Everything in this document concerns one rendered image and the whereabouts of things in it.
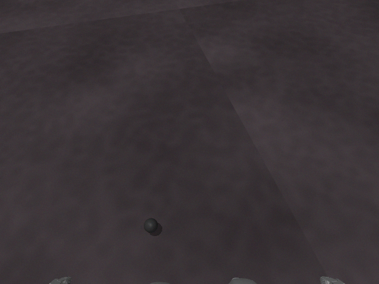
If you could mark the ball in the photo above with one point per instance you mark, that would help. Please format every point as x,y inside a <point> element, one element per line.
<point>150,225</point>

